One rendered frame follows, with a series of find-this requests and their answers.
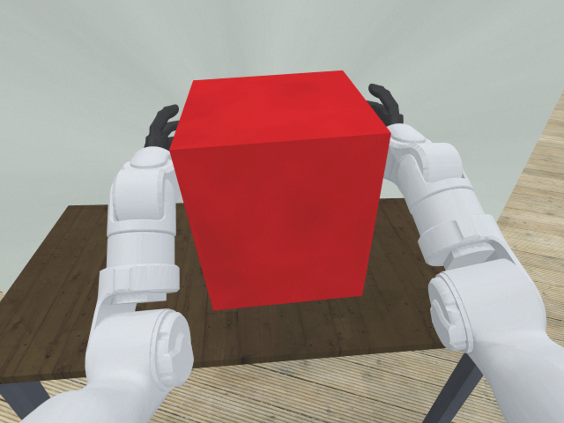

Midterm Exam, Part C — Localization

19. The right robot upper arm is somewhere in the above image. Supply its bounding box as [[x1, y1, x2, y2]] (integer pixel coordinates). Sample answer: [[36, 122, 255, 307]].
[[428, 258, 564, 423]]

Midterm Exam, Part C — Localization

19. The robot left forearm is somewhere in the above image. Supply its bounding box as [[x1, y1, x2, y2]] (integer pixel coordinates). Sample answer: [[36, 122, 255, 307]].
[[85, 146, 180, 378]]

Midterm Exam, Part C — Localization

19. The robot left hand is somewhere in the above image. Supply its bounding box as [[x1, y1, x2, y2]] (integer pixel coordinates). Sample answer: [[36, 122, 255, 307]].
[[144, 104, 179, 151]]

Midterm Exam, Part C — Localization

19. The left robot upper arm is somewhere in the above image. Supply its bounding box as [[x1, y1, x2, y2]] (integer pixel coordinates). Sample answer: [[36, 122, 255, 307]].
[[19, 308, 194, 423]]

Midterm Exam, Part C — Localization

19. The table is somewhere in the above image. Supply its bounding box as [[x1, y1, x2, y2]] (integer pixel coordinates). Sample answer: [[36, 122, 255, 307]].
[[0, 198, 483, 423]]

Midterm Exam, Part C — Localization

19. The robot right forearm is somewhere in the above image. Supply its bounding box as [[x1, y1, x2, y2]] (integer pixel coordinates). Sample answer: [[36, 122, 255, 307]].
[[383, 123, 546, 329]]

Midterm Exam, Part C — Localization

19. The carton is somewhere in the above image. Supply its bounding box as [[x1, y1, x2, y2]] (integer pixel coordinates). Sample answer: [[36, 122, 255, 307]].
[[169, 70, 391, 311]]

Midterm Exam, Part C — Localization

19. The robot right hand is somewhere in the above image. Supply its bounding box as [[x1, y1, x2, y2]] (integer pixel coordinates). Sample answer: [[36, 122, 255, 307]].
[[367, 84, 404, 127]]

